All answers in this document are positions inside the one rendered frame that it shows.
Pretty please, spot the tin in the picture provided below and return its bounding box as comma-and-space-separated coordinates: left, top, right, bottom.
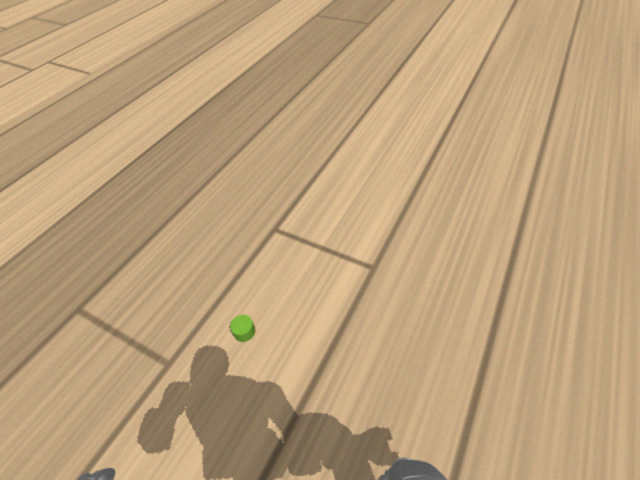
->
230, 315, 255, 342

